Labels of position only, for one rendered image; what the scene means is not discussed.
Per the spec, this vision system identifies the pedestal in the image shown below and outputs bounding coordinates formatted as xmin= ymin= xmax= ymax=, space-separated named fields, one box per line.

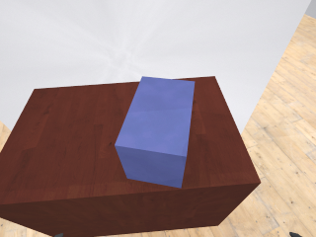
xmin=0 ymin=76 xmax=261 ymax=237

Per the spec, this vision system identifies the carton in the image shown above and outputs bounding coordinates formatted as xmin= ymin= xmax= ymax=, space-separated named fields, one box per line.
xmin=115 ymin=76 xmax=195 ymax=189

